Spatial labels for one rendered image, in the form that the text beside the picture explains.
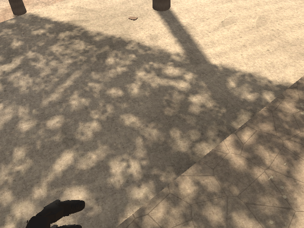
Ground robot left hand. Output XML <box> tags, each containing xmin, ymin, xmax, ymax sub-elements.
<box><xmin>26</xmin><ymin>199</ymin><xmax>86</xmax><ymax>228</ymax></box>

